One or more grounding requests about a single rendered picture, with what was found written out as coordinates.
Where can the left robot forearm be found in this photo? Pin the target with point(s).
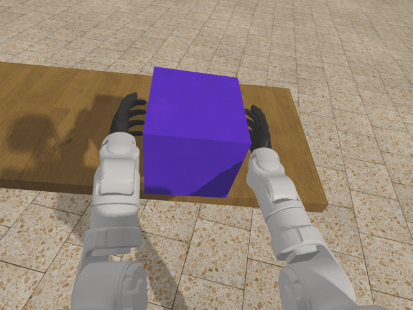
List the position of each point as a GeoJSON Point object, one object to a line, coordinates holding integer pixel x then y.
{"type": "Point", "coordinates": [115, 201]}

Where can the right robot upper arm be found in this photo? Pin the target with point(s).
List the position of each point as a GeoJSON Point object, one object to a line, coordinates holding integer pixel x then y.
{"type": "Point", "coordinates": [318, 284]}

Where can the right robot hand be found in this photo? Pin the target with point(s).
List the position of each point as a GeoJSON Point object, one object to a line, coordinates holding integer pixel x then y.
{"type": "Point", "coordinates": [259, 135]}

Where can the left robot hand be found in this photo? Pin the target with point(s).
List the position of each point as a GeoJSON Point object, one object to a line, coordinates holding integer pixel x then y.
{"type": "Point", "coordinates": [120, 122]}

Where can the left robot upper arm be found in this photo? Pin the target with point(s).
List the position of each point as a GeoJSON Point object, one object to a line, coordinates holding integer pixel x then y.
{"type": "Point", "coordinates": [118, 285]}

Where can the carton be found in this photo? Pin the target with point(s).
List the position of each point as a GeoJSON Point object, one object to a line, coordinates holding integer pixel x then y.
{"type": "Point", "coordinates": [195, 136]}

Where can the right robot forearm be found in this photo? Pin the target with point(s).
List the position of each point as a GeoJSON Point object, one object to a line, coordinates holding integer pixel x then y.
{"type": "Point", "coordinates": [294, 239]}

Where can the table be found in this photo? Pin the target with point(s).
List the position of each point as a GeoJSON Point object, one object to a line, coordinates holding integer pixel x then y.
{"type": "Point", "coordinates": [53, 121]}

